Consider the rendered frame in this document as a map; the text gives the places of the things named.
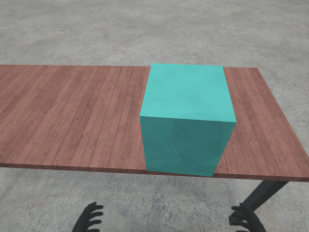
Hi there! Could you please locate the table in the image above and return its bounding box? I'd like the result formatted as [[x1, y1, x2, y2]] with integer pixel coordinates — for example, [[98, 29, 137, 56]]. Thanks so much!
[[0, 64, 309, 226]]

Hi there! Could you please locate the carton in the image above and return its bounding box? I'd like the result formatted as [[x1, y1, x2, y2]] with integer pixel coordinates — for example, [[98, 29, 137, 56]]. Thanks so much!
[[139, 63, 237, 177]]

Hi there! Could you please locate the robot right hand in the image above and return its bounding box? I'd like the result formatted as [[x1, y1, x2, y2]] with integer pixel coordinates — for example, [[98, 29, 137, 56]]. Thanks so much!
[[231, 203, 266, 232]]

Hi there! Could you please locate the robot left hand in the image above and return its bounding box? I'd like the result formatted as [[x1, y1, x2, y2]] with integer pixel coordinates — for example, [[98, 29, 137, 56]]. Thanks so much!
[[71, 201, 103, 232]]

